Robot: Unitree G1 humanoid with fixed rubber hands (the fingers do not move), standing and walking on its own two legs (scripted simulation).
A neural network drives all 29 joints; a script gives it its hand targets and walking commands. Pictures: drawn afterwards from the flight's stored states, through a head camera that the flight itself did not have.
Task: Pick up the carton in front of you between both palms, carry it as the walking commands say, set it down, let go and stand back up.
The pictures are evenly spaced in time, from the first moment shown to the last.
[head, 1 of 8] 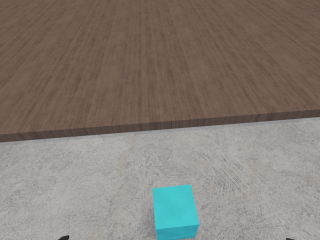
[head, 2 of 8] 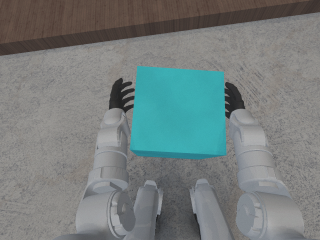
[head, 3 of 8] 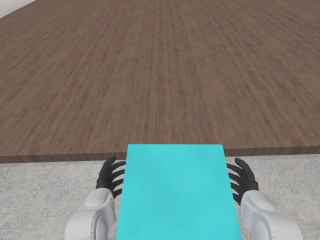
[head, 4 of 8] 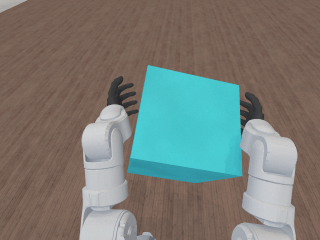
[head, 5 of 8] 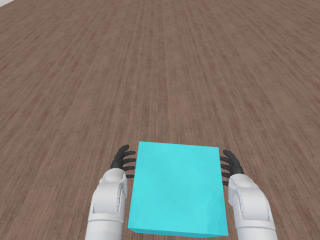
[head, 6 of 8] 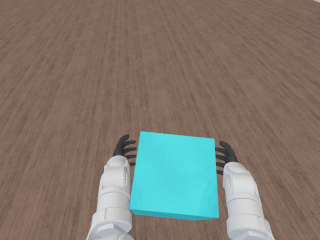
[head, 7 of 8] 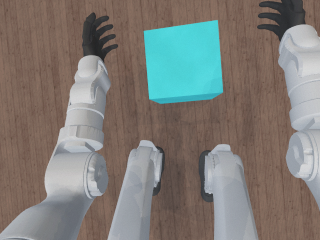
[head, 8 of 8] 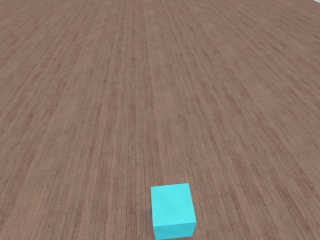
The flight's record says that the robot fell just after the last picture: no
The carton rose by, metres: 0.85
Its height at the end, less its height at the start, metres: +0.10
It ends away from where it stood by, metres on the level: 3.41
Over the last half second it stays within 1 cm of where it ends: yes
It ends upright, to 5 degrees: yes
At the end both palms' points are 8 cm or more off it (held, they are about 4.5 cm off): yes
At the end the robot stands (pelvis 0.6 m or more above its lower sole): yes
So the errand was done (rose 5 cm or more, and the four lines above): yes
